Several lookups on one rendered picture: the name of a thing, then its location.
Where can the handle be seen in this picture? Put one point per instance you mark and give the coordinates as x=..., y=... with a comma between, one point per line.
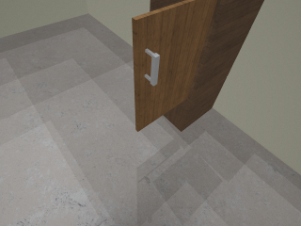
x=154, y=68

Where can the cupboard door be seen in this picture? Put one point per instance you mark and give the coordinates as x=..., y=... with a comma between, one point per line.
x=177, y=33

